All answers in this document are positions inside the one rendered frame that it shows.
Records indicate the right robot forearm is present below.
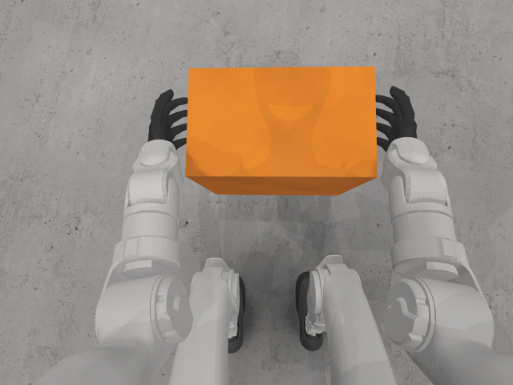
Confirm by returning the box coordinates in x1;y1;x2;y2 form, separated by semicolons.
380;137;494;341

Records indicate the robot left hand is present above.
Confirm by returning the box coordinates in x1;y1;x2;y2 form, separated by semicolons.
148;89;188;150

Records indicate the robot right shin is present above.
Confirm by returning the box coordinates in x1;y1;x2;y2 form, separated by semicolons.
305;255;361;334

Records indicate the right robot upper arm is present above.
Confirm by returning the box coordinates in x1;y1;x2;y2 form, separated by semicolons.
383;276;513;385

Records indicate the robot right foot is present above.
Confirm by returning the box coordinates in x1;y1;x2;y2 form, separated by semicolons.
296;272;323;351

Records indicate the left robot upper arm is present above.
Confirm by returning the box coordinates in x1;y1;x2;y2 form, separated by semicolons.
33;274;193;385

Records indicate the robot right hand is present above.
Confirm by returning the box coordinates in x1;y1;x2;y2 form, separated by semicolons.
375;86;417;151

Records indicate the carton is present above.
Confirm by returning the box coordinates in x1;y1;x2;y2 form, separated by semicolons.
185;67;378;196

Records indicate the left robot forearm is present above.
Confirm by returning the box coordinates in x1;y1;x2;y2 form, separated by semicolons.
95;140;184;340

